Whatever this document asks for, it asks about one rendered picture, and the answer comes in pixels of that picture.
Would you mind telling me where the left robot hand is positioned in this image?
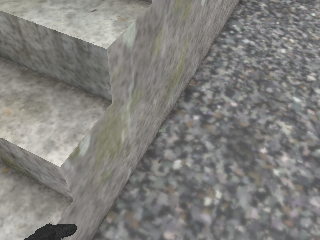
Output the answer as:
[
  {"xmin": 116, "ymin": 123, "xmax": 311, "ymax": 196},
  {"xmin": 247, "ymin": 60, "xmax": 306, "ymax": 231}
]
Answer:
[{"xmin": 24, "ymin": 224, "xmax": 77, "ymax": 240}]

